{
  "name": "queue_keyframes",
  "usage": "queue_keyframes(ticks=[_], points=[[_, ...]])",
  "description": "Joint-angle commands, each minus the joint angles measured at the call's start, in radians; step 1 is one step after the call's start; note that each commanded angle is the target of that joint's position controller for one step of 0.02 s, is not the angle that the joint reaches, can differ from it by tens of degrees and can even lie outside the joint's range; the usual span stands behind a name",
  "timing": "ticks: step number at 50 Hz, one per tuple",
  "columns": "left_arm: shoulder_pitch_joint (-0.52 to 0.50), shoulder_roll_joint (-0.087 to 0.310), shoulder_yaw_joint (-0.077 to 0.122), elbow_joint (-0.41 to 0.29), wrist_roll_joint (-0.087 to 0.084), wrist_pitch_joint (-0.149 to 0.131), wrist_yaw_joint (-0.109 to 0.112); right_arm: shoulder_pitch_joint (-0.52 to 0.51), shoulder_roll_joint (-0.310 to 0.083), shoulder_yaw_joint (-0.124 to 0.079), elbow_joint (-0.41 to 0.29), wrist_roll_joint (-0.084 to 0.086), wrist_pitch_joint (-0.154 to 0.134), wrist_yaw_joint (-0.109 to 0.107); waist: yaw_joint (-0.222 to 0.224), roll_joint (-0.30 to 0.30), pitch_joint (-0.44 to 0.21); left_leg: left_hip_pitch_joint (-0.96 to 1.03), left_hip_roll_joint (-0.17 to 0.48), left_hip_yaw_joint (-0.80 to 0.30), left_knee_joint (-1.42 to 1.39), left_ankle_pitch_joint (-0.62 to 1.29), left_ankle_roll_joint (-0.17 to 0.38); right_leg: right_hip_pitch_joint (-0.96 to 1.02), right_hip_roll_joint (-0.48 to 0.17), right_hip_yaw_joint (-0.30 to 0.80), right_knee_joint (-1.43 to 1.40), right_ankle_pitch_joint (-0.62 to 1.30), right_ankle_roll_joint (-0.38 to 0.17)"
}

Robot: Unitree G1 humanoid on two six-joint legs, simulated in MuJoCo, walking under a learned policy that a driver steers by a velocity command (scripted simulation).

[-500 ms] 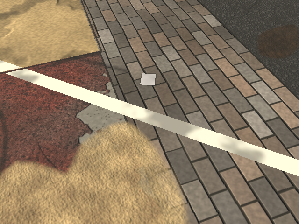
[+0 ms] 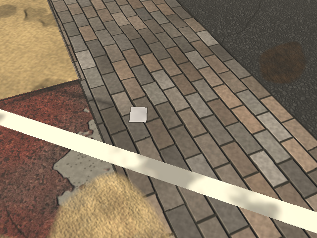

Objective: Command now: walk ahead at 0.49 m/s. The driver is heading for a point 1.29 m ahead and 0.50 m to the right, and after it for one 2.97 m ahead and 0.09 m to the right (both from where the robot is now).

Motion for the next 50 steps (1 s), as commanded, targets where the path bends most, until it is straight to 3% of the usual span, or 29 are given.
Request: queue_keyframes(ticks=[1, 5, 10, 12, 13, 14, 15, 16, 17, 18, 19, 20, 22, 24, 28, 32, 36, 39, 40, 41, 42, 43, 44, 45, 46, 47, 48, 50], points=[[0.033, 0.044, 0.013, -0.043, 0.012, 0.004, 0.007, -0.04, -0.133, -0.021, -0.055, 0.002, -0.017, -0.02, 0.047, 0.075, 0.055, -0.104, 0.28, -0.208, -0.203, 0.073, 0.171, -0.021, -0.042, 0.002, -0.144, 0.16, 0.027], [-0.129, 0.028, 0.006, -0.084, 0.003, -0.007, -0.006, 0.04, -0.16, -0.026, -0.038, 0.018, -0.004, -0.034, -0.012, 0.077, 0.054, -0.018, 0.264, -0.159, -0.185, 0.086, 0.126, 0.012, 0.004, -0.037, -0.431, 0.307, 0.035], [-0.25, 0.043, 0.003, -0.134, -0.01, -0.017, -0.036, 0.113, -0.17, -0.032, -0.004, 0.026, 0.017, -0.037, -0.048, 0.092, 0.082, 0.146, 0.328, -0.179, -0.112, 0.061, 0.112, 0.006, 0.033, -0.043, -0.579, 0.217, 0.015], [-0.226, 0.065, 0.01, -0.14, -0.01, -0.026, -0.046, 0.103, -0.182, -0.038, -0.003, 0.027, 0.028, -0.039, -0.021, 0.106, 0.067, 0.189, 0.351, -0.193, -0.057, 0.116, 0.096, 0.065, 0.05, -0.052, -0.62, 0.137, -0.013], [-0.169, 0.084, 0.02, -0.128, -0.009, -0.03, -0.048, 0.083, -0.189, -0.039, -0.007, 0.026, 0.033, -0.039, 0.017, 0.116, 0.037, 0.19, 0.344, -0.182, 0.008, 0.236, 0.083, 0.155, 0.075, -0.074, -0.641, 0.109, -0.03], [-0.039, 0.12, 0.042, -0.089, -0.007, -0.032, -0.045, 0.065, -0.177, -0.034, -0.013, 0.022, 0.038, -0.039, 0.084, 0.107, -0.038, 0.17, 0.295, -0.141, 0.162, 0.399, 0.06, 0.327, 0.108, -0.1, -0.662, 0.102, -0.056], [0.167, 0.193, 0.069, -0.038, -0.001, -0.034, -0.037, 0.055, -0.138, -0.017, -0.035, 0.007, 0.038, -0.039, 0.161, 0.051, -0.184, 0.022, 0.234, -0.084, 0.437, 0.357, 0.024, 0.624, 0.014, 0.005, -0.634, 0.127, -0.113], [0.297, 0.308, 0.097, -0.012, 0.015, -0.025, -0.035, 0.158, -0.02, 0.019, -0.053, 0.004, 0.016, -0.029, 0.143, -0.201, -0.328, -0.404, 0.063, -0.012, 0.845, -0.037, -0.057, 1.029, -0.235, 0.442, -0.696, 0.019, -0.271], [0.312, 0.227, 0.075, -0.007, 0.012, -0.024, -0.039, 0.158, -0.062, 0.012, -0.036, 0.021, -0.012, -0.024, 0.15, -0.217, -0.39, -0.548, 0.047, -0.167, 1.007, -0.42, -0.046, 1.068, -0.285, 0.691, -0.832, -0.068, -0.305], [0.216, 0.165, 0.054, -0.023, 0.007, -0.026, -0.039, 0.065, -0.157, -0.013, -0.063, 0.047, -0.026, -0.02, 0.13, -0.146, -0.235, -0.633, 0.111, -0.182, 1.064, -0.361, -0.024, 0.94, -0.252, 0.547, -0.839, -0.073, -0.245], [0.115, 0.128, 0.04, -0.048, 0.005, -0.024, -0.039, -0.001, -0.163, -0.016, -0.08, 0.048, -0.027, -0.024, 0.099, -0.074, -0.15, -0.611, 0.169, -0.153, 1.032, -0.261, -0.018, 0.791, -0.21, 0.397, -0.858, 0.0, -0.21], [0.048, 0.096, 0.03, -0.058, 0.008, -0.022, -0.045, -0.035, -0.149, -0.019, -0.085, 0.034, -0.02, -0.03, 0.071, -0.02, -0.083, -0.571, 0.202, -0.136, 0.965, -0.19, -0.024, 0.658, -0.164, 0.296, -0.897, 0.069, -0.192], [0.018, 0.065, 0.02, -0.048, 0.017, -0.026, -0.053, -0.005, -0.109, -0.024, -0.077, 0.022, 0.009, -0.037, 0.02, -0.047, -0.039, -0.46, 0.236, -0.132, 0.877, -0.113, -0.035, 0.517, -0.101, 0.178, -0.961, 0.141, -0.169], [0.057, 0.086, 0.027, -0.021, 0.017, -0.031, -0.05, 0.004, -0.085, -0.024, -0.077, 0.019, 0.027, -0.04, 0.005, -0.035, -0.02, -0.462, 0.237, -0.119, 0.836, -0.068, -0.049, 0.487, -0.086, 0.115, -0.987, 0.247, -0.185], [0.139, 0.113, 0.033, 0.01, 0.009, -0.02, -0.028, -0.169, -0.086, -0.03, -0.145, 0.002, 0.021, -0.044, 0.035, -0.01, 0.024, -0.557, 0.228, -0.113, 0.592, 0.095, -0.082, 0.523, -0.073, 0.095, -1.005, 0.314, -0.19], [0.198, 0.136, 0.04, 0.027, -0.002, -0.01, -0.01, -0.319, -0.074, -0.025, -0.183, 0.013, 0.007, -0.032, 0.077, -0.022, 0.049, -0.487, 0.174, -0.096, 0.344, 0.226, -0.097, 0.529, -0.049, 0.084, -1.006, 0.211, -0.167], [0.246, 0.136, 0.046, 0.047, -0.013, 0.003, 0.0, -0.411, -0.089, -0.023, -0.219, 0.023, -0.009, -0.014, 0.093, -0.038, 0.075, -0.45, 0.154, -0.118, 0.231, 0.198, -0.09, 0.594, -0.083, 0.139, -0.943, 0.167, -0.159], [0.219, 0.155, 0.06, 0.039, -0.012, 0.018, 0.008, -0.359, -0.135, -0.039, -0.216, 0.024, -0.024, -0.009, 0.046, -0.064, 0.046, -0.318, 0.136, -0.115, 0.184, 0.101, -0.07, 0.615, -0.104, 0.185, -0.859, 0.208, -0.134], [0.201, 0.148, 0.06, 0.03, -0.01, 0.022, 0.008, -0.281, -0.157, -0.052, -0.195, 0.022, -0.027, -0.013, 0.004, -0.067, 0.006, -0.203, 0.119, -0.096, 0.165, 0.065, -0.055, 0.604, -0.076, 0.177, -0.779, 0.295, -0.118], [0.183, 0.119, 0.049, 0.013, -0.002, 0.024, 0.006, -0.128, -0.201, -0.074, -0.156, 0.016, -0.031, -0.02, -0.063, -0.044, -0.101, 0.02, 0.147, -0.113, 0.177, 0.062, -0.022, 0.536, -0.012, 0.14, -0.597, 0.341, -0.09], [0.176, 0.066, 0.031, -0.027, 0.018, 0.025, 0.005, 0.049, -0.277, -0.091, -0.136, 0.005, -0.029, -0.029, -0.119, 0.095, -0.274, 0.318, 0.341, -0.31, 0.192, 0.017, 0.031, 0.351, 0.085, 0.064, -0.272, 0.096, -0.052], [0.317, -0.04, 0.005, -0.047, -0.012, 0.006, 0.0, 0.078, -0.32, -0.099, -0.125, -0.002, -0.017, -0.022, -0.039, 0.425, -0.374, 0.587, 0.539, -0.755, 0.065, -0.173, 0.168, -0.02, 0.204, 0.021, 0.031, -0.392, -0.006], [0.29, 0.081, 0.03, -0.029, -0.033, 0.0, 0.004, 0.033, -0.205, -0.071, -0.149, 0.0, -0.019, -0.021, -0.053, 0.298, -0.303, 0.509, 0.51, -0.774, 0.015, -0.286, 0.138, -0.108, 0.135, 0.115, 0.166, -0.372, -0.013], [0.203, 0.131, 0.046, -0.049, -0.038, 0.002, 0.004, -0.03, -0.148, -0.055, -0.16, 0.008, -0.02, -0.023, -0.052, 0.202, -0.18, 0.372, 0.482, -0.598, 0.005, -0.257, 0.093, -0.134, 0.094, 0.097, 0.177, -0.273, -0.022], [0.166, 0.12, 0.048, -0.056, -0.03, 0.008, 0.008, -0.096, -0.135, -0.049, -0.165, 0.007, -0.019, -0.02, -0.02, 0.117, -0.111, 0.229, 0.441, -0.476, -0.021, -0.149, 0.074, -0.082, 0.047, 0.075, 0.15, -0.185, -0.016], [0.146, 0.107, 0.054, -0.063, -0.018, 0.013, 0.008, -0.133, -0.115, -0.046, -0.161, 0.001, -0.016, -0.02, 0.003, 0.114, -0.063, 0.132, 0.408, -0.389, -0.052, -0.078, 0.07, -0.048, 0.019, 0.072, 0.105, -0.13, -0.013], [0.157, 0.086, 0.057, -0.066, -0.018, 0.024, 0.003, -0.149, -0.106, -0.043, -0.154, -0.007, -0.017, -0.021, 0.027, 0.146, -0.044, 0.068, 0.381, -0.311, -0.083, -0.033, 0.063, 0.004, -0.008, 0.072, 0.076, -0.097, -0.012], [0.152, 0.053, 0.056, -0.08, -0.022, 0.045, -0.002, -0.146, -0.109, -0.049, -0.137, -0.006, -0.022, -0.024, 0.038, 0.149, -0.016, 0.022, 0.362, -0.211, -0.125, 0.042, 0.077, 0.015, -0.018, 0.049, 0.051, -0.063, -0.006]])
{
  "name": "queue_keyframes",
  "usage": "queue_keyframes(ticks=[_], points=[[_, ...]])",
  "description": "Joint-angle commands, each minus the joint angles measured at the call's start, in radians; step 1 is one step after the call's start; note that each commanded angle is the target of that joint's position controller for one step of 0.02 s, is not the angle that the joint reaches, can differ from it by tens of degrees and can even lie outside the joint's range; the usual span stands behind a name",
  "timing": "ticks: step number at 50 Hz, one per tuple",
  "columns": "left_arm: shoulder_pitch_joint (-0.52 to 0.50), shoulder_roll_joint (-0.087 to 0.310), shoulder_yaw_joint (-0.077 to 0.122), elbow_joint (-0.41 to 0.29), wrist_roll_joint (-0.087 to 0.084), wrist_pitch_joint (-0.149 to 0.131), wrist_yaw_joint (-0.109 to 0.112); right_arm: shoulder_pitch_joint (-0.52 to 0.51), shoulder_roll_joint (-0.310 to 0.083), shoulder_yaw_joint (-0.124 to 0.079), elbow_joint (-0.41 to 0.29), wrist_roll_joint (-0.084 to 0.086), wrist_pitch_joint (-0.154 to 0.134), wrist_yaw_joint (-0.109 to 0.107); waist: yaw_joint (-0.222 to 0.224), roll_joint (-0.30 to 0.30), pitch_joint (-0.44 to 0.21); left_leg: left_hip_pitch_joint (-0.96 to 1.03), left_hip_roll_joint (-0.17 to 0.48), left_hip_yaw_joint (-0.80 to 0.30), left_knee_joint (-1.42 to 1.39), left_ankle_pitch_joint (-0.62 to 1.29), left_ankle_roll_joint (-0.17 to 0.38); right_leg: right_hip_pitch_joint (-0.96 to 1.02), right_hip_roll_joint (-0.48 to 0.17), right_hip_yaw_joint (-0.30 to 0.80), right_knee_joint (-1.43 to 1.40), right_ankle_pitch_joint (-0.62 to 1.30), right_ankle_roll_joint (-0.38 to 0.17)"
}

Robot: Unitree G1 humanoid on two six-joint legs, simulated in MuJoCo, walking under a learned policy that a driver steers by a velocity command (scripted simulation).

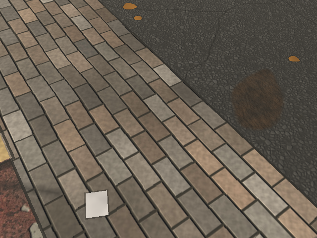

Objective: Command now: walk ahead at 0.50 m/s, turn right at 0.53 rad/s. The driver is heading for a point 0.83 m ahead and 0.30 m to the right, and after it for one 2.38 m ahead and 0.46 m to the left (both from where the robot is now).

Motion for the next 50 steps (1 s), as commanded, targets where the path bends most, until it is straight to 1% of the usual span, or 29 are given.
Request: queue_keyframes(ticks=[1, 4, 8, 11, 14, 16, 17, 18, 19, 20, 21, 22, 23, 24, 25, 27, 29, 34, 39, 41, 42, 43, 44, 45, 46, 47, 48, 49, 50], points=[[0.036, 0.017, 0.013, -0.071, 0.001, 0.016, -0.004, 0.002, -0.108, -0.027, -0.026, -0.002, -0.017, -0.007, 0.012, 0.14, -0.017, 0.12, 0.277, -0.207, -0.255, 0.115, 0.147, -0.151, -0.091, 0.05, -0.005, 0.09, 0.005], [-0.033, 0.019, 0.014, -0.11, 0.009, 0.023, -0.007, 0.027, -0.138, -0.039, -0.009, -0.004, -0.014, -0.018, 0.004, 0.102, 0.007, 0.149, 0.286, -0.122, -0.272, 0.194, 0.157, -0.219, -0.091, 0.061, -0.114, 0.196, 0.021], [-0.152, 0.009, 0.004, -0.153, 0.011, 0.014, -0.033, 0.047, -0.167, -0.046, -0.003, -0.001, 0.0, -0.028, -0.032, 0.095, 0.034, 0.187, 0.269, -0.003, -0.276, 0.218, 0.135, -0.201, -0.079, 0.001, -0.327, 0.347, 0.02], [-0.256, 0.003, -0.005, -0.2, 0.012, 0.014, -0.053, 0.093, -0.19, -0.052, 0.008, 0.01, 0.015, -0.032, -0.069, 0.088, 0.067, 0.255, 0.29, 0.042, -0.262, 0.213, 0.126, -0.206, -0.067, -0.054, -0.432, 0.341, 0.009], [-0.303, 0.016, -0.003, -0.242, 0.009, 0.018, -0.069, 0.115, -0.212, -0.06, 0.018, 0.025, 0.036, -0.03, -0.069, 0.102, 0.081, 0.342, 0.318, 0.076, -0.205, 0.293, 0.104, -0.193, -0.045, -0.096, -0.495, 0.24, -0.021], [-0.263, 0.047, 0.012, -0.252, 0.012, 0.023, -0.074, 0.095, -0.24, -0.068, 0.011, 0.033, 0.047, -0.033, -0.026, 0.136, 0.035, 0.365, 0.318, 0.112, -0.085, 0.594, 0.083, -0.078, 0.014, -0.153, -0.513, 0.142, -0.058], [-0.183, 0.074, 0.028, -0.237, 0.011, 0.026, -0.073, 0.083, -0.253, -0.072, 0.007, 0.037, 0.055, -0.035, 0.025, 0.147, -0.017, 0.36, 0.308, 0.131, 0.043, 0.755, 0.071, 0.037, 0.059, -0.183, -0.528, 0.108, -0.083], [-0.025, 0.12, 0.057, -0.195, 0.008, 0.026, -0.067, 0.064, -0.251, -0.069, 0.0, 0.042, 0.063, -0.037, 0.114, 0.127, -0.096, 0.298, 0.269, 0.162, 0.251, 0.801, 0.043, 0.255, 0.114, -0.202, -0.602, 0.169, -0.118], [0.15, 0.21, 0.097, -0.149, 0.008, 0.034, -0.046, 0.074, -0.216, -0.056, -0.017, 0.021, 0.058, -0.039, 0.182, 0.026, -0.188, 0.048, 0.227, 0.163, 0.561, 0.532, -0.008, 0.574, 0.04, -0.033, -0.634, 0.179, -0.173], [0.113, 0.329, 0.108, -0.159, 0.002, 0.024, -0.039, 0.159, -0.052, -0.005, -0.08, -0.02, 0.028, -0.023, 0.045, -0.246, -0.254, -0.413, 0.027, 0.067, 0.907, -0.398, -0.064, 0.881, -0.22, 0.529, -0.727, 0.065, -0.347], [0.157, 0.252, 0.082, -0.188, 0.015, 0.007, -0.045, 0.061, -0.127, -0.013, -0.097, 0.026, -0.019, -0.008, 0.119, -0.132, -0.385, -0.524, 0.001, -0.165, 1.02, -0.437, -0.046, 0.925, -0.292, 0.778, -0.893, -0.051, -0.391], [0.121, 0.188, 0.063, -0.177, 0.024, -0.008, -0.051, -0.037, -0.175, -0.027, -0.125, 0.062, -0.038, -0.002, 0.126, -0.068, -0.239, -0.61, 0.047, -0.169, 1.007, -0.334, -0.017, 0.844, -0.265, 0.632, -0.901, 0.041, -0.33], [0.054, 0.153, 0.051, -0.187, 0.018, -0.014, -0.05, -0.039, -0.163, -0.022, -0.121, 0.048, -0.045, -0.008, 0.08, 0.0, -0.17, -0.564, 0.092, -0.172, 0.919, -0.24, -0.001, 0.697, -0.22, 0.5, -0.89, 0.129, -0.29], [-0.027, 0.118, 0.039, -0.204, 0.017, -0.014, -0.049, -0.025, -0.167, -0.029, -0.103, 0.024, -0.04, -0.016, 0.034, 0.033, -0.115, -0.481, 0.126, -0.173, 0.832, -0.187, -0.008, 0.547, -0.176, 0.392, -0.895, 0.228, -0.258], [-0.07, 0.096, 0.029, -0.221, 0.028, -0.014, -0.045, 0.002, -0.176, -0.037, -0.098, 0.017, -0.025, -0.015, -0.002, 0.014, -0.097, -0.404, 0.147, -0.182, 0.778, -0.153, -0.014, 0.449, -0.148, 0.335, -0.917, 0.294, -0.244], [-0.074, 0.107, 0.029, -0.225, 0.027, -0.02, -0.037, 0.009, -0.156, -0.039, -0.107, 0.005, 0.001, -0.013, -0.023, 0.019, -0.08, -0.35, 0.139, -0.165, 0.7, -0.115, -0.041, 0.359, -0.121, 0.288, -0.948, 0.377, -0.248], [-0.038, 0.136, 0.036, -0.215, 0.022, -0.024, -0.023, -0.043, -0.132, -0.034, -0.131, -0.008, 0.013, -0.018, -0.016, 0.024, -0.054, -0.366, 0.119, -0.152, 0.595, -0.03, -0.071, 0.319, -0.099, 0.239, -0.963, 0.429, -0.248], [0.043, 0.143, 0.039, -0.189, 0.014, -0.016, -0.003, -0.224, -0.096, -0.016, -0.191, 0.001, 0.007, -0.008, 0.051, -0.03, -0.009, -0.327, 0.048, -0.147, 0.236, 0.246, -0.08, 0.295, -0.039, 0.194, -0.949, 0.311, -0.183], [0.104, 0.138, 0.04, -0.16, 0.006, -0.004, 0.003, -0.305, -0.125, -0.02, -0.24, 0.014, -0.012, 0.013, 0.078, -0.047, 0.003, -0.291, 0.015, -0.17, 0.097, 0.223, -0.054, 0.391, -0.079, 0.297, -0.858, 0.263, -0.163], [0.094, 0.143, 0.042, -0.161, 0.008, 0.006, 0.009, -0.28, -0.145, -0.028, -0.241, 0.016, -0.022, 0.017, 0.06, -0.072, -0.004, -0.242, 0.005, -0.17, 0.072, 0.137, -0.036, 0.427, -0.095, 0.348, -0.804, 0.293, -0.152], [0.083, 0.14, 0.041, -0.161, 0.011, 0.011, 0.011, -0.233, -0.154, -0.033, -0.229, 0.016, -0.027, 0.017, 0.037, -0.092, -0.017, -0.191, 0.001, -0.153, 0.062, 0.105, -0.021, 0.441, -0.097, 0.352, -0.773, 0.342, -0.144], [0.069, 0.121, 0.034, -0.165, 0.012, 0.013, 0.01, -0.144, -0.17, -0.044, -0.204, 0.01, -0.033, 0.014, -0.006, -0.096, -0.057, -0.067, -0.01, -0.127, 0.022, 0.121, 0.005, 0.436, -0.063, 0.332, -0.701, 0.441, -0.124], [0.056, 0.079, 0.017, -0.176, 0.021, 0.01, 0.005, -0.019, -0.204, -0.057, -0.184, -0.007, -0.037, 0.01, -0.064, -0.069, -0.165, 0.153, 0.07, -0.184, 0.052, 0.139, 0.058, 0.372, -0.013, 0.281, -0.523, 0.465, -0.091], [0.136, 0.026, 0.0, -0.192, 0.022, 0.004, 0.004, 0.142, -0.276, -0.076, -0.164, -0.025, -0.034, 0.003, -0.079, 0.111, -0.33, 0.524, 0.274, -0.484, 0.064, 0.085, 0.182, 0.097, 0.099, 0.174, -0.191, 0.242, -0.02], [0.238, 0.026, -0.01, -0.179, -0.001, -0.005, 0.005, 0.214, -0.27, -0.08, -0.115, -0.003, -0.021, 0.015, -0.056, 0.385, -0.389, 0.669, 0.416, -0.866, -0.059, -0.13, 0.289, -0.154, 0.16, 0.129, 0.058, -0.252, 0.02], [0.18, 0.112, 0.006, -0.169, -0.01, -0.008, 0.003, 0.17, -0.188, -0.057, -0.13, 0.022, -0.016, 0.017, -0.072, 0.253, -0.25, 0.576, 0.392, -0.839, -0.101, -0.295, 0.256, -0.257, 0.102, 0.17, 0.151, -0.217, 0.021], [0.068, 0.134, 0.01, -0.187, -0.003, -0.008, 0.001, 0.115, -0.148, -0.045, -0.143, 0.019, -0.005, 0.013, -0.08, 0.153, -0.136, 0.442, 0.35, -0.685, -0.111, -0.282, 0.215, -0.268, 0.063, 0.133, 0.161, -0.135, 0.02], [-0.004, 0.123, 0.008, -0.208, 0.012, -0.011, -0.001, 0.065, -0.135, -0.037, -0.145, 0.008, 0.003, 0.012, -0.058, 0.098, -0.051, 0.299, 0.308, -0.579, -0.14, -0.184, 0.2, -0.247, 0.033, 0.102, 0.107, -0.076, 0.018], [-0.032, 0.113, 0.011, -0.216, 0.024, -0.013, -0.003, 0.039, -0.115, -0.028, -0.143, 0.0, 0.003, 0.011, -0.033, 0.098, -0.022, 0.218, 0.273, -0.508, -0.163, -0.096, 0.19, -0.213, -0.001, 0.093, 0.041, -0.033, 0.014]])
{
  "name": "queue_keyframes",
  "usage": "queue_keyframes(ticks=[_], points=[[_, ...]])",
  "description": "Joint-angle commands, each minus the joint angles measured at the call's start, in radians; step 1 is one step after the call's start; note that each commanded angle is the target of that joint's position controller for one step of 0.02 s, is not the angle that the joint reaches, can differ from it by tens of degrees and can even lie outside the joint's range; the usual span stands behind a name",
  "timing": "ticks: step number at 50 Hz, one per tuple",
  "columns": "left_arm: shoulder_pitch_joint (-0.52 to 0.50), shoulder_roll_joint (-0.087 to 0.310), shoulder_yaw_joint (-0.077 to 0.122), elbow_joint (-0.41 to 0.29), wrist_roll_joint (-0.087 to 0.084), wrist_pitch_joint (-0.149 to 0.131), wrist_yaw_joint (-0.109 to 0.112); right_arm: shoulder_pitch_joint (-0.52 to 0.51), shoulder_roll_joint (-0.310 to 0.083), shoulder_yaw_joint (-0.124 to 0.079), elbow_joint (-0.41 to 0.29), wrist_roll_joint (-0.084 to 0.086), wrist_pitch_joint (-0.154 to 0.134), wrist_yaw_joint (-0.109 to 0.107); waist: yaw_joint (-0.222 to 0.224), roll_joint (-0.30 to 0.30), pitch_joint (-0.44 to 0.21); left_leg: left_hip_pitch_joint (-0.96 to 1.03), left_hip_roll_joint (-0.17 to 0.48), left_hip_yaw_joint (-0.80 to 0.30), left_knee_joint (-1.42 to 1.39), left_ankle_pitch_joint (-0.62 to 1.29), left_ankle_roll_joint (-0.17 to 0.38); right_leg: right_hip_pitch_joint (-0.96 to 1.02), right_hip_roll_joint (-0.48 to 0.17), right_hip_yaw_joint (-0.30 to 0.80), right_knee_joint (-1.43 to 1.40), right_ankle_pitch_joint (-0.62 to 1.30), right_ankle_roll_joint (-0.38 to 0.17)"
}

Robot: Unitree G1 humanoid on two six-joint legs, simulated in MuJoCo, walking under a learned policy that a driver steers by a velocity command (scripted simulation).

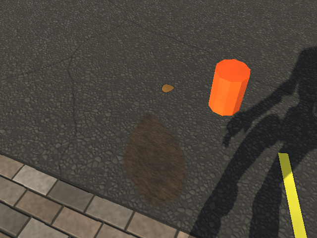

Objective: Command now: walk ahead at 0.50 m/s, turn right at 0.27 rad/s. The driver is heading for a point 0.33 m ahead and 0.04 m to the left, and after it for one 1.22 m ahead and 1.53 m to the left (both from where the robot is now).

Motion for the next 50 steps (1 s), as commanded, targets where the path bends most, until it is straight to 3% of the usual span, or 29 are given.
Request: queue_keyframes(ticks=[1, 3, 5, 8, 10, 13, 15, 17, 18, 19, 20, 21, 23, 25, 27, 30, 34, 37, 38, 39, 40, 41, 42, 43, 44, 45, 47, 50], points=[[-0.063, 0.101, 0.027, -0.105, 0.012, -0.025, -0.006, 0.073, -0.087, -0.015, -0.021, -0.011, 0.004, -0.005, -0.027, 0.105, -0.009, 0.254, 0.289, -0.378, -0.275, -0.028, 0.181, -0.312, -0.133, 0.012, 0.0, 0.09, 0.0], [-0.05, 0.064, 0.017, -0.102, 0.011, -0.022, -0.01, 0.087, -0.097, -0.017, -0.005, 0.0, -0.002, -0.004, -0.014, 0.129, -0.017, 0.219, 0.272, -0.309, -0.308, 0.069, 0.196, -0.284, -0.149, -0.025, -0.078, 0.106, 0.007], [-0.106, 0.045, 0.006, -0.125, 0.019, -0.024, -0.01, 0.108, -0.136, -0.026, 0.01, 0.008, -0.004, -0.009, -0.023, 0.116, -0.007, 0.215, 0.278, -0.258, -0.337, 0.152, 0.211, -0.305, -0.164, -0.048, -0.186, 0.166, 0.021], [-0.199, 0.026, -0.007, -0.145, 0.019, -0.033, -0.018, 0.135, -0.163, -0.031, 0.024, 0.017, 0.007, -0.016, -0.053, 0.104, -0.001, 0.214, 0.249, -0.165, -0.35, 0.196, 0.186, -0.271, -0.16, -0.077, -0.381, 0.332, 0.028], [-0.261, 0.023, -0.011, -0.157, 0.013, -0.038, -0.026, 0.166, -0.173, -0.03, 0.037, 0.024, 0.015, -0.016, -0.077, 0.107, 0.009, 0.211, 0.232, -0.119, -0.343, 0.196, 0.166, -0.222, -0.138, -0.101, -0.492, 0.417, 0.033], [-0.338, 0.032, -0.006, -0.186, 0.015, -0.049, -0.037, 0.235, -0.173, -0.024, 0.069, 0.028, 0.038, -0.019, -0.096, 0.117, 0.024, 0.248, 0.237, -0.13, -0.261, 0.363, 0.143, -0.162, -0.085, -0.113, -0.602, 0.446, 0.033], [-0.323, 0.058, 0.005, -0.187, 0.02, -0.059, -0.045, 0.237, -0.184, -0.025, 0.074, 0.03, 0.054, -0.026, -0.07, 0.136, -0.004, 0.287, 0.243, -0.159, -0.176, 0.419, 0.111, -0.092, -0.062, -0.1, -0.67, 0.437, 0.014], [-0.185, 0.106, 0.029, -0.142, 0.041, -0.065, -0.038, 0.204, -0.176, -0.021, 0.06, 0.032, 0.058, -0.033, 0.012, 0.125, -0.085, 0.243, 0.182, -0.142, -0.018, 0.469, 0.054, 0.155, -0.054, -0.113, -0.768, 0.582, -0.026], [-0.076, 0.178, 0.047, -0.131, 0.06, -0.065, -0.025, 0.189, -0.131, -0.004, 0.029, 0.011, 0.049, -0.034, 0.057, 0.055, -0.2, 0.108, 0.117, -0.108, 0.179, 0.263, 0.004, 0.395, -0.198, -0.006, -0.699, 0.915, -0.078], [-0.018, 0.232, 0.055, -0.139, 0.078, -0.043, -0.012, 0.321, -0.038, 0.026, 0.026, -0.003, 0.042, -0.033, 0.037, -0.194, -0.354, -0.198, 0.014, -0.038, 0.535, -0.382, -0.069, 0.717, -0.5, 0.253, -0.618, 1.255, -0.237], [0.006, 0.195, 0.047, -0.142, 0.055, -0.022, -0.014, 0.365, -0.108, 0.014, 0.037, 0.022, 0.044, -0.034, 0.058, -0.226, -0.478, -0.246, 0.025, -0.128, 0.709, -0.575, -0.08, 0.715, -0.542, 0.347, -0.642, 1.156, -0.293], [-0.032, 0.155, 0.037, -0.141, 0.043, -0.01, -0.014, 0.292, -0.168, -0.009, 0.025, 0.04, 0.056, -0.037, 0.06, -0.147, -0.377, -0.311, 0.06, -0.125, 0.776, -0.522, -0.089, 0.621, -0.477, 0.259, -0.682, 1.025, -0.264], [-0.149, 0.095, 0.016, -0.133, 0.031, -0.004, -0.011, 0.22, -0.145, -0.015, 0.013, 0.028, 0.095, -0.052, 0.01, -0.083, -0.204, -0.321, 0.114, -0.085, 0.737, -0.408, -0.109, 0.386, -0.396, 0.122, -0.764, 0.819, -0.215], [-0.244, 0.1, 0.02, -0.125, 0.05, -0.005, -0.013, 0.248, -0.11, -0.017, 0.008, 0.023, 0.143, -0.063, -0.052, -0.117, -0.127, -0.173, 0.121, -0.051, 0.689, -0.324, -0.126, 0.14, -0.352, 0.017, -0.867, 0.659, -0.203], [-0.29, 0.11, 0.026, -0.119, 0.056, -0.011, -0.01, 0.245, -0.091, -0.02, -0.011, 0.018, 0.165, -0.067, -0.072, -0.124, -0.104, -0.121, 0.121, -0.032, 0.624, -0.261, -0.124, 0.06, -0.349, -0.051, -0.913, 0.585, -0.21], [-0.303, 0.125, 0.034, -0.1, 0.047, -0.01, 0.005, 0.171, -0.084, -0.018, -0.053, 0.01, 0.171, -0.055, -0.056, -0.101, -0.107, -0.076, 0.14, -0.026, 0.467, -0.151, -0.096, 0.06, -0.36, -0.111, -0.928, 0.505, -0.205], [-0.286, 0.162, 0.046, -0.07, 0.028, 0.012, 0.012, 0.099, -0.112, -0.026, -0.102, 0.011, 0.18, -0.03, -0.034, -0.099, -0.108, -0.027, 0.132, 0.004, 0.332, -0.138, -0.062, 0.112, -0.395, -0.133, -0.909, 0.421, -0.188], [-0.289, 0.179, 0.052, -0.048, 0.005, 0.029, 0.011, 0.112, -0.118, -0.036, -0.112, 0.009, 0.182, -0.015, -0.053, -0.084, -0.098, 0.064, 0.097, 0.055, 0.14, -0.088, -0.015, 0.135, -0.387, -0.165, -0.824, 0.346, -0.129], [-0.262, 0.16, 0.048, -0.032, 0.001, 0.035, 0.011, 0.134, -0.132, -0.045, -0.104, 0.004, 0.18, -0.017, -0.055, -0.056, -0.096, 0.126, 0.07, 0.057, 0.067, -0.045, 0.011, 0.112, -0.354, -0.193, -0.759, 0.276, -0.085], [-0.21, 0.122, 0.041, -0.009, 0.012, 0.042, 0.008, 0.163, -0.183, -0.062, -0.103, 0.0, 0.176, -0.027, -0.049, 0.068, -0.072, 0.195, 0.115, -0.051, -0.055, 0.126, 0.055, 0.037, -0.282, -0.262, -0.601, 0.167, -0.008], [-0.191, 0.069, 0.024, -0.037, 0.058, 0.045, 0.003, 0.162, -0.3, -0.083, -0.136, 0.0, 0.173, -0.049, -0.005, 0.383, -0.05, 0.314, 0.366, -0.409, -0.112, 0.445, 0.186, -0.237, -0.125, -0.349, -0.267, -0.183, 0.106], [-0.3, 0.109, 0.034, -0.073, 0.052, 0.043, 0.013, 0.177, -0.309, -0.078, -0.155, -0.032, 0.151, -0.037, -0.08, 0.329, -0.08, 0.239, 0.436, -0.54, -0.172, 0.389, 0.322, -0.322, -0.052, -0.157, -0.076, -0.267, 0.108], [-0.325, 0.133, 0.044, -0.075, 0.029, 0.046, 0.018, 0.155, -0.282, -0.071, -0.155, -0.036, 0.129, -0.03, -0.071, 0.232, -0.077, 0.229, 0.389, -0.464, -0.181, 0.327, 0.296, -0.339, -0.07, -0.096, -0.008, -0.191, 0.09], [-0.3, 0.135, 0.049, -0.062, 0.022, 0.049, 0.025, 0.099, -0.258, -0.066, -0.161, -0.017, 0.116, -0.033, -0.036, 0.187, -0.07, 0.227, 0.339, -0.397, -0.17, 0.276, 0.239, -0.35, -0.084, -0.075, -0.013, -0.094, 0.076], [-0.282, 0.14, 0.054, -0.041, 0.031, 0.052, 0.033, 0.055, -0.219, -0.055, -0.172, 0.001, 0.116, -0.038, -0.02, 0.149, -0.079, 0.227, 0.308, -0.361, -0.16, 0.252, 0.195, -0.344, -0.094, -0.063, -0.028, -0.033, 0.076], [-0.269, 0.143, 0.057, -0.036, 0.038, 0.053, 0.037, 0.024, -0.204, -0.048, -0.181, 0.009, 0.12, -0.046, -0.004, 0.156, -0.087, 0.203, 0.288, -0.333, -0.155, 0.283, 0.181, -0.311, -0.089, -0.063, -0.025, 0.013, 0.082], [-0.251, 0.126, 0.056, -0.032, 0.032, 0.047, 0.033, 0.029, -0.19, -0.041, -0.194, 0.002, 0.124, -0.056, 0.003, 0.156, -0.124, 0.21, 0.262, -0.315, -0.149, 0.329, 0.182, -0.267, -0.067, -0.062, -0.031, 0.07, 0.09], [-0.279, 0.098, 0.044, -0.041, 0.025, 0.042, 0.029, 0.059, -0.201, -0.047, -0.198, 0.01, 0.129, -0.068, -0.018, 0.152, -0.125, 0.261, 0.249, -0.336, -0.139, 0.287, 0.183, -0.266, -0.054, -0.048, -0.189, 0.103, 0.106]])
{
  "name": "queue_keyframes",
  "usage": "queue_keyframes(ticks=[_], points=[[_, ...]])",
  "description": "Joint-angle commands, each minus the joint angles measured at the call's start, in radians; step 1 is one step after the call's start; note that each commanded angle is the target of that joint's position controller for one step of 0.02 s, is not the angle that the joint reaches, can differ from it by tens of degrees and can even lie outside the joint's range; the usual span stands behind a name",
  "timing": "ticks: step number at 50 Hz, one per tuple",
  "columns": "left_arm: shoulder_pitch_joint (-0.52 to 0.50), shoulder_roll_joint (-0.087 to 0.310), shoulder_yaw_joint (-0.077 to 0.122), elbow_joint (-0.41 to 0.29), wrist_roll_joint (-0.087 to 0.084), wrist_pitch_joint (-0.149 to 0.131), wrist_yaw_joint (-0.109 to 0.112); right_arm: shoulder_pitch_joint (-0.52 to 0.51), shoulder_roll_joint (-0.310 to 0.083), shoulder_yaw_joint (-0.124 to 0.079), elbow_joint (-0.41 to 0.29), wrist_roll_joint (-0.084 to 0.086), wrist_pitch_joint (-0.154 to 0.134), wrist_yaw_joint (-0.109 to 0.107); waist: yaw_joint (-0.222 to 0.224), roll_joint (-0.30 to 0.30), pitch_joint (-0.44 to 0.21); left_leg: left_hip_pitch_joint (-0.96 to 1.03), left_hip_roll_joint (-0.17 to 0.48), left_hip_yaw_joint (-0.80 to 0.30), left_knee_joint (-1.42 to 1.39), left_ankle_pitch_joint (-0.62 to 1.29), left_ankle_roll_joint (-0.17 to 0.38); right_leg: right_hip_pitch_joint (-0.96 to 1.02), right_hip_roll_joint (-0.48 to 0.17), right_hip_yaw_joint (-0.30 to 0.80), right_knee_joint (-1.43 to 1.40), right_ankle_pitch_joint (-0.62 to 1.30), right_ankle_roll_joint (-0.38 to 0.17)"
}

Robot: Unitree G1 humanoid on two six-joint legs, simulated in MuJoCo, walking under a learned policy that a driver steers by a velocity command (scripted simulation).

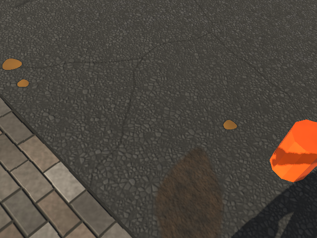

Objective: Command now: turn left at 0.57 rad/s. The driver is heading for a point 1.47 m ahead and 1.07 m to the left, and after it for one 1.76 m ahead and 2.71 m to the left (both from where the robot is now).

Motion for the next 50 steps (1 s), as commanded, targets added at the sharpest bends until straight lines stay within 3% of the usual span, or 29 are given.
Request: queue_keyframes(ticks=[1, 5, 9, 12, 13, 14, 15, 16, 18, 19, 22, 26, 31, 33, 34, 35, 36, 37, 38, 39, 40, 43, 46, 50], points=[[-0.035, 0.053, 0.008, -0.07, -0.004, -0.018, -0.001, -0.013, -0.175, -0.05, -0.081, 0.007, -0.009, -0.017, -0.001, 0.149, -0.151, 0.223, 0.225, -0.27, -0.111, 0.277, 0.161, -0.049, -0.003, 0.048, -0.127, 0.037, 0.016], [-0.044, 0.059, 0.005, -0.073, -0.01, -0.025, -0.017, -0.021, -0.191, -0.059, -0.098, 0.003, 0.004, -0.015, -0.013, 0.177, -0.13, 0.156, 0.212, -0.335, -0.11, 0.179, 0.173, 0.06, 0.018, 0.053, -0.277, 0.014, 0.02], [-0.022, 0.073, 0.009, -0.074, -0.017, -0.041, -0.033, -0.042, -0.189, -0.061, -0.112, 0.01, 0.013, -0.004, -0.011, 0.192, -0.135, 0.161, 0.198, -0.424, -0.081, 0.236, 0.169, 0.147, 0.038, 0.059, -0.409, -0.011, 0.002], [0.059, 0.083, 0.017, -0.054, -0.015, -0.053, -0.045, -0.085, -0.177, -0.058, -0.127, 0.029, 0.023, -0.007, 0.042, 0.177, -0.146, 0.12, 0.138, -0.427, -0.016, 0.22, 0.108, 0.327, 0.025, 0.039, -0.687, 0.181, -0.035], [0.091, 0.132, 0.031, -0.05, -0.003, -0.05, -0.041, -0.064, -0.144, -0.049, -0.131, 0.026, 0.023, -0.01, 0.035, 0.108, -0.167, 0.02, 0.087, -0.377, 0.065, 0.06, 0.057, 0.454, -0.094, 0.117, -0.718, 0.256, -0.079], [0.059, 0.218, 0.046, -0.061, 0.013, -0.038, -0.033, -0.003, -0.095, -0.038, -0.141, 0.019, 0.018, -0.005, -0.032, -0.165, -0.146, -0.177, -0.073, -0.181, 0.263, -0.289, -0.012, 0.536, -0.301, 0.335, -0.731, 0.45, -0.199], [0.059, 0.189, 0.041, -0.069, 0.038, -0.039, -0.035, -0.016, -0.17, -0.061, -0.146, 0.011, 0.007, -0.004, -0.002, -0.241, -0.121, -0.276, -0.089, -0.099, 0.493, -0.465, -0.064, 0.473, -0.425, 0.47, -0.758, 0.538, -0.338], [0.012, 0.139, 0.024, -0.093, 0.031, -0.042, -0.03, 0.002, -0.225, -0.082, -0.126, 0.01, 0.006, -0.002, -0.016, -0.152, -0.106, -0.28, -0.039, -0.11, 0.638, -0.405, -0.088, 0.449, -0.405, 0.399, -0.748, 0.532, -0.34], [-0.051, 0.085, 0.009, -0.109, 0.005, -0.037, -0.02, 0.028, -0.195, -0.084, -0.087, 0.012, 0.025, -0.003, -0.031, -0.102, -0.074, -0.3, -0.022, -0.087, 0.737, -0.29, -0.123, 0.442, -0.285, 0.228, -0.724, 0.462, -0.261], [-0.048, 0.081, 0.004, -0.109, -0.002, -0.034, -0.015, 0.027, -0.169, -0.077, -0.087, 0.014, 0.032, -0.001, -0.02, -0.103, -0.063, -0.316, -0.016, -0.075, 0.768, -0.255, -0.138, 0.446, -0.271, 0.187, -0.723, 0.485, -0.261], [0.01, 0.1, 0.008, -0.101, 0.009, -0.017, -0.002, -0.044, -0.119, -0.056, -0.125, 0.029, 0.033, 0.007, 0.027, -0.132, -0.06, -0.334, 0.012, -0.001, 0.661, -0.201, -0.163, 0.503, -0.249, 0.1, -0.738, 0.502, -0.276], [0.029, 0.151, 0.025, -0.101, 0.005, -0.005, -0.007, -0.087, -0.092, -0.038, -0.157, 0.017, 0.031, 0.019, 0.057, -0.152, -0.095, -0.23, 0.062, 0.049, 0.453, -0.217, -0.161, 0.534, -0.29, 0.05, -0.731, 0.525, -0.287], [0.018, 0.185, 0.036, -0.097, -0.022, -0.007, -0.028, -0.048, -0.113, -0.047, -0.16, 0.021, 0.041, 0.036, 0.035, -0.166, -0.097, -0.06, 0.051, 0.116, 0.208, -0.164, -0.104, 0.489, -0.322, 0.004, -0.684, 0.517, -0.257], [0.012, 0.165, 0.031, -0.087, -0.042, -0.011, -0.031, 0.022, -0.117, -0.058, -0.135, 0.019, 0.043, 0.038, -0.012, -0.133, -0.107, 0.093, 0.016, 0.14, -0.002, -0.008, -0.047, 0.431, -0.294, -0.051, -0.58, 0.442, -0.188], [0.074, 0.121, 0.02, -0.064, -0.03, -0.014, -0.036, 0.064, -0.161, -0.075, -0.125, 0.017, 0.04, 0.028, -0.016, -0.018, -0.128, 0.246, 0.046, 0.055, -0.078, 0.17, -0.007, 0.32, -0.242, -0.125, -0.439, 0.307, -0.112], [0.071, 0.041, -0.008, -0.103, 0.032, -0.016, -0.04, 0.097, -0.289, -0.101, -0.147, 0.012, 0.033, 0.009, 0.007, 0.315, -0.147, 0.433, 0.327, -0.326, -0.068, 0.609, 0.106, 0.013, -0.11, -0.204, -0.101, -0.225, -0.008], [-0.02, 0.076, 0.0, -0.142, 0.022, -0.021, -0.031, 0.116, -0.286, -0.092, -0.157, -0.018, 0.006, 0.022, -0.057, 0.299, -0.199, 0.353, 0.432, -0.487, -0.103, 0.489, 0.298, -0.106, -0.021, -0.041, 0.088, -0.344, 0.01], [-0.05, 0.117, 0.013, -0.15, -0.004, -0.024, -0.03, 0.127, -0.239, -0.082, -0.139, -0.012, -0.018, 0.03, -0.069, 0.205, -0.174, 0.344, 0.376, -0.445, -0.156, 0.171, 0.283, -0.146, -0.049, 0.016, 0.141, -0.268, -0.007], [-0.052, 0.131, 0.02, -0.149, -0.016, -0.03, -0.036, 0.106, -0.203, -0.07, -0.119, 0.008, -0.031, 0.03, -0.046, 0.179, -0.12, 0.316, 0.316, -0.402, -0.192, -0.139, 0.221, -0.175, -0.074, 0.029, 0.102, -0.161, -0.034], [-0.052, 0.137, 0.026, -0.134, -0.013, -0.035, -0.037, 0.078, -0.178, -0.061, -0.12, 0.018, -0.034, 0.025, -0.037, 0.148, -0.081, 0.283, 0.284, -0.39, -0.226, -0.323, 0.183, -0.18, -0.088, 0.031, 0.059, -0.082, -0.045], [-0.05, 0.141, 0.028, -0.134, -0.009, -0.04, -0.039, 0.052, -0.17, -0.051, -0.123, 0.019, -0.035, 0.019, -0.023, 0.173, -0.042, 0.244, 0.262, -0.385, -0.258, -0.369, 0.173, -0.169, -0.084, 0.032, 0.017, -0.015, -0.043], [-0.036, 0.117, 0.024, -0.116, -0.007, -0.07, -0.051, 0.057, -0.161, -0.042, -0.126, 0.0, -0.049, 0.003, -0.01, 0.173, -0.042, 0.236, 0.223, -0.346, -0.291, -0.283, 0.163, -0.12, -0.052, 0.02, -0.095, 0.129, -0.035], [-0.066, 0.09, 0.013, -0.111, -0.005, -0.09, -0.056, 0.088, -0.176, -0.047, -0.106, 0.007, -0.061, -0.002, -0.024, 0.166, -0.032, 0.222, 0.198, -0.31, -0.28, -0.202, 0.156, -0.067, -0.026, 0.022, -0.28, 0.193, -0.018], [-0.115, 0.08, 0.002, -0.124, -0.016, -0.106, -0.069, 0.118, -0.203, -0.056, -0.081, 0.02, -0.059, 0.0, -0.046, 0.173, -0.01, 0.16, 0.191, -0.331, -0.255, -0.204, 0.162, 0.02, -0.001, 0.031, -0.442, 0.202, -0.006]])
